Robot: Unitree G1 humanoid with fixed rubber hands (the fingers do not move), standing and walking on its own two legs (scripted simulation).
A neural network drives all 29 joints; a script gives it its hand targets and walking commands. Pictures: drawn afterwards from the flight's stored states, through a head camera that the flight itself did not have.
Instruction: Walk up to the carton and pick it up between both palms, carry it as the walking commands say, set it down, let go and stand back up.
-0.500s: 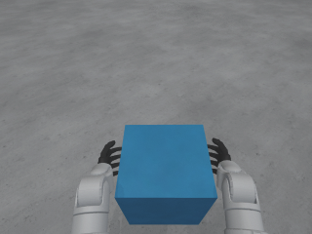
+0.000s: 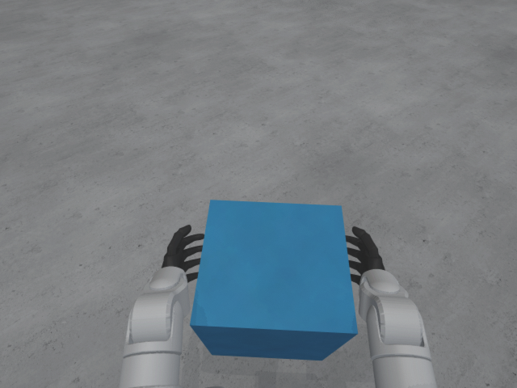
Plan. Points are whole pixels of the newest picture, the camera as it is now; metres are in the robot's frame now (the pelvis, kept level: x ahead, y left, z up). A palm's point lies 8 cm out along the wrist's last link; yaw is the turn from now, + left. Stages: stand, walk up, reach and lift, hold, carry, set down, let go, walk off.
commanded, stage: hold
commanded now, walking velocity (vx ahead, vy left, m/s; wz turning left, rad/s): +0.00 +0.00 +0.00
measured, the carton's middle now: (270, 287) +0.29 +0.00 -0.04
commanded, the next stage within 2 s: set down in 0.48 s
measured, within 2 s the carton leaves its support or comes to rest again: neither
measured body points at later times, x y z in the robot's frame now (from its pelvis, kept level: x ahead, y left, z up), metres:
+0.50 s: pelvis -0.01 +0.00 +0.00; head -0.03 +0.00 +0.45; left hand +0.30 +0.15 +0.03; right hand +0.31 -0.15 +0.04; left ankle +0.08 +0.09 -0.73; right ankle +0.02 -0.10 -0.73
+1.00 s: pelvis +0.01 -0.01 +0.00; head +0.02 +0.00 +0.45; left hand +0.30 +0.15 -0.02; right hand +0.31 -0.16 -0.01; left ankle +0.08 +0.09 -0.73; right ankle +0.02 -0.10 -0.73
